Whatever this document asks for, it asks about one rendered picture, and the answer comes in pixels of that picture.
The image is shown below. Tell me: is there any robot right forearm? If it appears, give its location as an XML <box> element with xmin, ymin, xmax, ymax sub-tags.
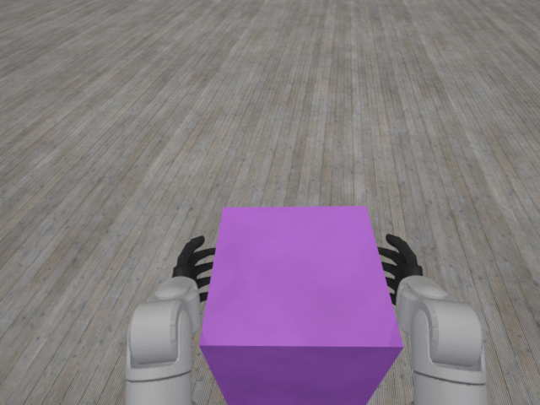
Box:
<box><xmin>396</xmin><ymin>275</ymin><xmax>488</xmax><ymax>405</ymax></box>

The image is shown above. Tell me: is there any carton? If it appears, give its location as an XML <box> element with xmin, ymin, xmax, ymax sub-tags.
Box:
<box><xmin>199</xmin><ymin>206</ymin><xmax>404</xmax><ymax>405</ymax></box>

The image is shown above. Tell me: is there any right robot hand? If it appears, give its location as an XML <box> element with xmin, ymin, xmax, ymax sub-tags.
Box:
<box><xmin>377</xmin><ymin>234</ymin><xmax>423</xmax><ymax>305</ymax></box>

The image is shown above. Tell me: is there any robot left forearm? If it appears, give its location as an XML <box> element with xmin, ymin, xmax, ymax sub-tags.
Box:
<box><xmin>125</xmin><ymin>276</ymin><xmax>202</xmax><ymax>405</ymax></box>

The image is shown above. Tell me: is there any left robot hand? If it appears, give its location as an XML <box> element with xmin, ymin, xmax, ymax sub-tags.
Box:
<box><xmin>172</xmin><ymin>235</ymin><xmax>216</xmax><ymax>303</ymax></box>

